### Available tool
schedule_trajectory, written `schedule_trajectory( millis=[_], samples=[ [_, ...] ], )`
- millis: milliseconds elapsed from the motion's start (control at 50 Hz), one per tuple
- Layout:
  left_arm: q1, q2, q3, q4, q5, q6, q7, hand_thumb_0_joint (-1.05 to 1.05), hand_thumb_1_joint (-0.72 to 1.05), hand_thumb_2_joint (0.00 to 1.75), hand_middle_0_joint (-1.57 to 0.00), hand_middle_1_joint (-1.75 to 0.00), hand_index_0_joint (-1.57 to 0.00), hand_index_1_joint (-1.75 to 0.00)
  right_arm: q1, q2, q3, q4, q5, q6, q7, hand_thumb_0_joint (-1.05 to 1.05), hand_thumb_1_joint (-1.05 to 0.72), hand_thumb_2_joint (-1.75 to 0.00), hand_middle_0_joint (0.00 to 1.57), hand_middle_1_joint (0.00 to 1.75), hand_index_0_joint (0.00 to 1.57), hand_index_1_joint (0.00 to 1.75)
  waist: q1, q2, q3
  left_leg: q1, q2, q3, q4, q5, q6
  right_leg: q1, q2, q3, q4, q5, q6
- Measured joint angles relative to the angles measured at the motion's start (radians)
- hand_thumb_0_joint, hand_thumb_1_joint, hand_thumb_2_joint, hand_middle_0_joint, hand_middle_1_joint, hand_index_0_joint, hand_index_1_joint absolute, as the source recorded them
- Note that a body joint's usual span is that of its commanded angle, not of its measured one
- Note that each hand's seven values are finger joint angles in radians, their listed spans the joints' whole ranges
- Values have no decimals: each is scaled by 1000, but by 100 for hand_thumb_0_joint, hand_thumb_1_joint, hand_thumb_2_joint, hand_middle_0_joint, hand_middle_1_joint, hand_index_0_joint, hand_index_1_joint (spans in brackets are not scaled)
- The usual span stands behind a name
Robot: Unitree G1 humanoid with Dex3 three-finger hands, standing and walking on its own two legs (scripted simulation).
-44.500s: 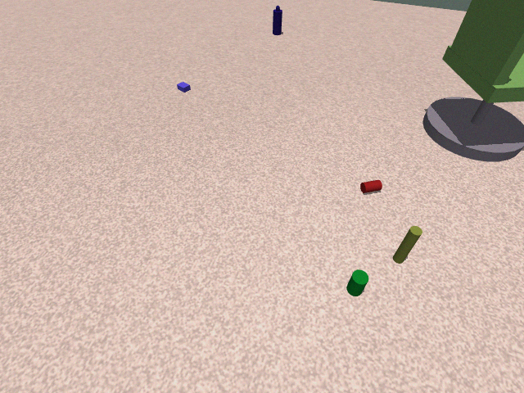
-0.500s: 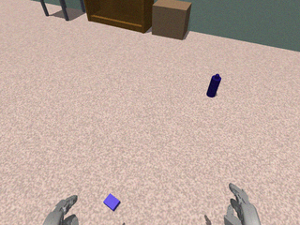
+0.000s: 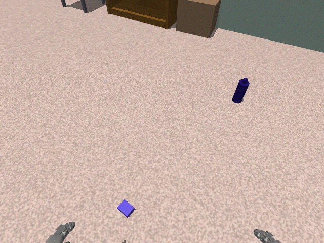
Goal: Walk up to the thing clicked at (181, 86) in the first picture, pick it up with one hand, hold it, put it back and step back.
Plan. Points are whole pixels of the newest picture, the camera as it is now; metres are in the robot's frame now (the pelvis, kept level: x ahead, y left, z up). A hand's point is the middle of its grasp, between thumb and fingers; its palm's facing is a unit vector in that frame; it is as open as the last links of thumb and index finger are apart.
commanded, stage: stand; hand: left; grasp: from above
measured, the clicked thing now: (125, 208) +0.42 +0.21 -0.72
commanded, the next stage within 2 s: none
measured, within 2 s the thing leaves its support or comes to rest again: neither
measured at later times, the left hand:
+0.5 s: hand out of the picture +0.04 +0.24 -0.13, palm faces +0.04 -0.95 -0.32, open 7.4 cm
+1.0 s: hand out of the picture +0.05 +0.24 -0.12, palm faces +0.02 -0.94 -0.34, open 7.4 cm
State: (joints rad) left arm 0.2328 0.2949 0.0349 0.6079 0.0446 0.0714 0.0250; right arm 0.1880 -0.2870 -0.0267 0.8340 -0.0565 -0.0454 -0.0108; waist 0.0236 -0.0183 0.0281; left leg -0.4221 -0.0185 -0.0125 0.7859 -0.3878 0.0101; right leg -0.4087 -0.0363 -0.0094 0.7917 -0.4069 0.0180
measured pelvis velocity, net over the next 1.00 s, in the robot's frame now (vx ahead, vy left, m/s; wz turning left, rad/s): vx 0.00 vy -0.01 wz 0.01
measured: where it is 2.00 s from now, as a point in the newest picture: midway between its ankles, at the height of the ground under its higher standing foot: outside the picture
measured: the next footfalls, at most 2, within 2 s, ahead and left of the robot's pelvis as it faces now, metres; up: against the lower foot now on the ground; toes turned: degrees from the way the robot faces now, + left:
none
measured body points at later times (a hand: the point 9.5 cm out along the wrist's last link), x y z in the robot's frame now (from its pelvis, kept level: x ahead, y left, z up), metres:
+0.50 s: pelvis +0.00 +0.01 +0.04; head -0.01 +0.01 +0.48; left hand +0.04 +0.29 -0.10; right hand +0.08 -0.27 -0.10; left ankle +0.01 +0.12 -0.71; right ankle +0.01 -0.13 -0.71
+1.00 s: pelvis +0.00 -0.01 +0.04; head +0.01 -0.01 +0.49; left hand +0.05 +0.28 -0.10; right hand +0.07 -0.29 -0.10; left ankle +0.01 +0.12 -0.71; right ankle +0.01 -0.13 -0.71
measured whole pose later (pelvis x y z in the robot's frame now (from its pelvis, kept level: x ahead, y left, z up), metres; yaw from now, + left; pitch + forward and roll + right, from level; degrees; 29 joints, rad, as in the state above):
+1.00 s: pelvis +0.00 -0.01 +0.04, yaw +0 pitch -4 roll +0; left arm 0.15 0.30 0.03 1.14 0.02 0.00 0.02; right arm 0.13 -0.32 -0.02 1.14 -0.02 0.00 -0.01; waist 0.01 0.02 0.07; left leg -0.10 -0.01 -0.03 0.34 -0.17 0.00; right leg -0.09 -0.02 -0.03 0.34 -0.19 0.01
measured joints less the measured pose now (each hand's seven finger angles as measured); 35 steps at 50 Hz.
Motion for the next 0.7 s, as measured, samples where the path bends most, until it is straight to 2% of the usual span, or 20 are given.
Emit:
schedule_trajectory(
  millis=[100,280,460,700],
  samples=[
    [9,2,8,161,-3,-31,5,1,91,90,-20,-30,-21,-30,6,-7,-17,70,6,23,2,1,-90,-90,21,30,20,30,-3,7,8,79,-2,-1,-76,29,4,82,-2,-2,-82,31,5],
    [-1,-14,0,343,-14,-54,6,1,91,90,-20,-30,-21,-30,-10,8,-9,170,20,39,-3,1,-91,-90,21,30,20,30,1,16,28,205,-4,-5,-241,110,6,213,-4,-8,-257,117,10],
    [-33,-12,-6,444,-15,-63,5,1,91,90,-20,-30,-21,-30,-35,10,-4,234,31,43,-4,1,-91,-90,21,30,20,30,0,20,38,283,-7,-7,-359,177,6,290,-7,-11,-370,182,13],
    [-54,8,-4,507,-16,-70,-4,1,91,90,-20,-30,-21,-30,-42,-16,-8,284,34,48,2,1,-91,-90,21,30,20,30,-6,29,42,304,-3,-12,-426,220,-2,304,-3,-15,-420,215,7]
  ],
)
